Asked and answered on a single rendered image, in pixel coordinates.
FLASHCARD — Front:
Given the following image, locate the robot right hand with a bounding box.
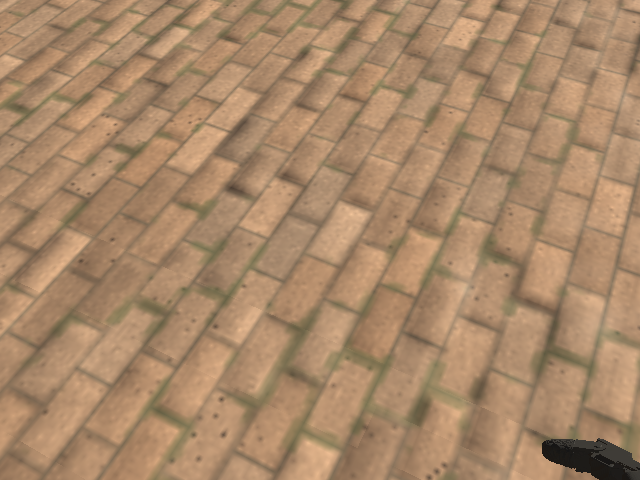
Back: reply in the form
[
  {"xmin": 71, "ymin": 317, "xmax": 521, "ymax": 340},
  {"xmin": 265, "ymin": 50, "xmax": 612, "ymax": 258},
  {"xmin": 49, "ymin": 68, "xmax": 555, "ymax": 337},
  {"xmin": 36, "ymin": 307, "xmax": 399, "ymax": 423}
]
[{"xmin": 542, "ymin": 438, "xmax": 640, "ymax": 480}]

